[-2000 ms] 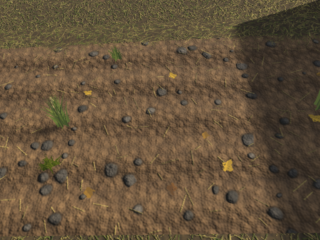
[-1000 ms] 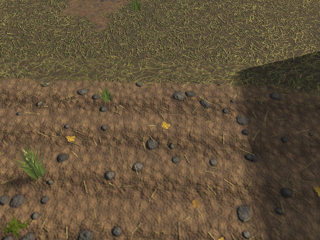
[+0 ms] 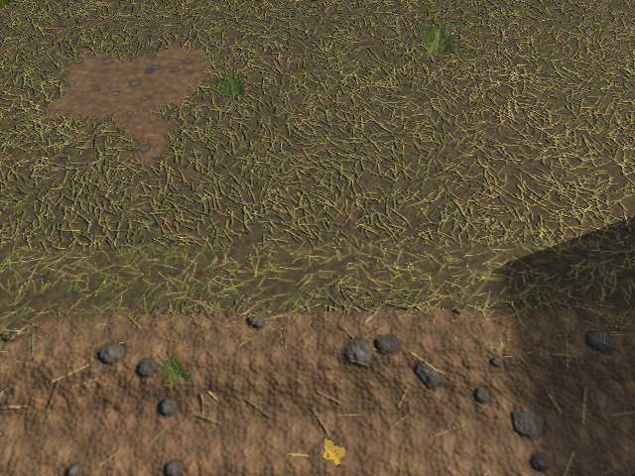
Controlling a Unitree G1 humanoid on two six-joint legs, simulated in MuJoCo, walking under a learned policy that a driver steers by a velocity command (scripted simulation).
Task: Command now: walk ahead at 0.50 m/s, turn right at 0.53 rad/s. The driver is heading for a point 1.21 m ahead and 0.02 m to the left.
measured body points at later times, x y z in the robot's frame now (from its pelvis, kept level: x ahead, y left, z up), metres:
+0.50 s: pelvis +0.28 +0.05 +0.00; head +0.31 +0.05 +0.45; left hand +0.51 +0.26 -0.09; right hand +0.26 -0.24 -0.11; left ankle +0.30 +0.15 -0.74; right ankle +0.28 -0.11 -0.67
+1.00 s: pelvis +0.52 -0.05 +0.00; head +0.54 -0.05 +0.45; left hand +0.58 +0.24 -0.11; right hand +0.67 -0.33 -0.09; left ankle +0.63 +0.11 -0.67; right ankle +0.47 -0.15 -0.74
